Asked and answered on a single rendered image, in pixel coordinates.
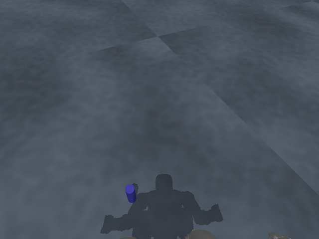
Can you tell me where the can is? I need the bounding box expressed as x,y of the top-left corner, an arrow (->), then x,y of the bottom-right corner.
125,184 -> 136,203

